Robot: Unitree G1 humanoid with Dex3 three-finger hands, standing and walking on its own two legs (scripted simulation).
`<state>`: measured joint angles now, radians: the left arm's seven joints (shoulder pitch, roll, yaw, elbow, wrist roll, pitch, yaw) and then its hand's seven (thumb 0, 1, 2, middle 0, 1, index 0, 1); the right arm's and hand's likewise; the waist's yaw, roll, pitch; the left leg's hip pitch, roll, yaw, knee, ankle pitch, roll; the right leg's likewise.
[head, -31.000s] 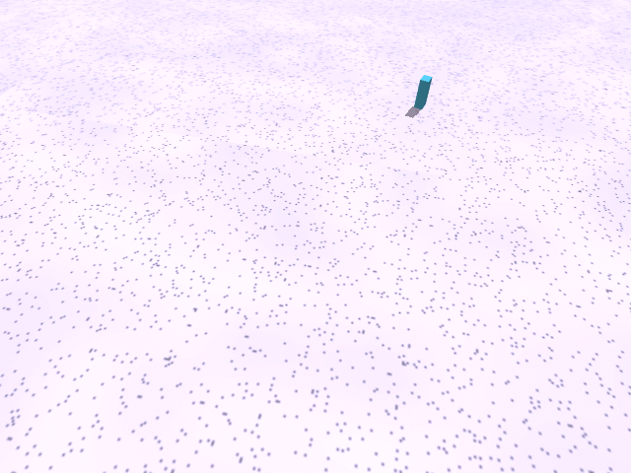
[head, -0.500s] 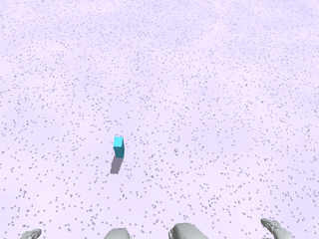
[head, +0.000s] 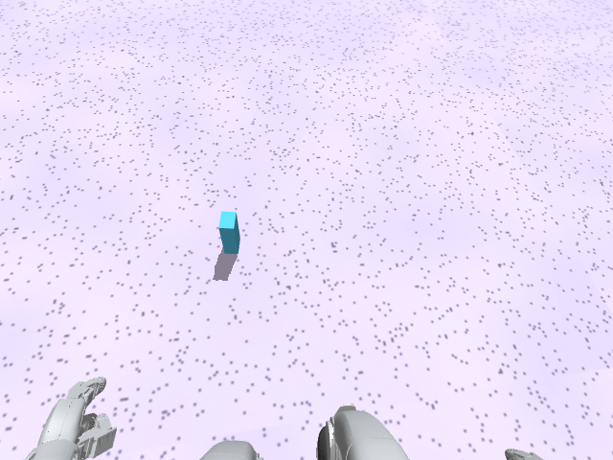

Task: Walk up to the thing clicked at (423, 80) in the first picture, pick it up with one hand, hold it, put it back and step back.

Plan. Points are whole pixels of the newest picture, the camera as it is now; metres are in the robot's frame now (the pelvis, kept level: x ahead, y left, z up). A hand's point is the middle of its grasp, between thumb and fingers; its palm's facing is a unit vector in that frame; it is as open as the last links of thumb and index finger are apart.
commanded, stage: step back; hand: left
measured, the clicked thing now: (230, 233) +0.81 +0.22 -0.67
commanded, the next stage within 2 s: stand in 1.60 s
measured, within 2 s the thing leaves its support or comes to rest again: neither
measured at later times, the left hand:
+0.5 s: hand out of the picture -0.10 +0.21 -0.12, palm faces -0.02 -0.90 -0.43, open 7.3 cm
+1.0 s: hand out of the picture -0.23 +0.22 -0.13, palm faces +0.06 -0.92 -0.40, open 7.3 cm
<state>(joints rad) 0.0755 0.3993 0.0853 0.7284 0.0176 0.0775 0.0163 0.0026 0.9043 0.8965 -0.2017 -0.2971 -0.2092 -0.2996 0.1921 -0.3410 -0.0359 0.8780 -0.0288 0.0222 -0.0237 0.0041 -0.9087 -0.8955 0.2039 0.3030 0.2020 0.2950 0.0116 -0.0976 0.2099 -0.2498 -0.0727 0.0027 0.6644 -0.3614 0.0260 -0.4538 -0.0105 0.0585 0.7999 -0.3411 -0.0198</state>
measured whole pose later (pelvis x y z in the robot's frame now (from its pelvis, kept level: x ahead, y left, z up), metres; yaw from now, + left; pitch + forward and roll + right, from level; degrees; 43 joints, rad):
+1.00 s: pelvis -0.25 -0.06 +0.01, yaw +3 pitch -3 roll -1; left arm 0.26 0.38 0.08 1.00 0.03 -0.01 -0.01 0.01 0.91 0.90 -0.20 -0.30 -0.21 -0.30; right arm 0.22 -0.38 -0.06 0.95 -0.04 0.02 0.02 0.00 -0.90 -0.90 0.21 0.30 0.20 0.30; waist 0.01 0.04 0.06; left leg -0.24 0.04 -0.03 0.66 -0.38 0.02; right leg -0.24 0.03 -0.04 0.58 -0.28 -0.03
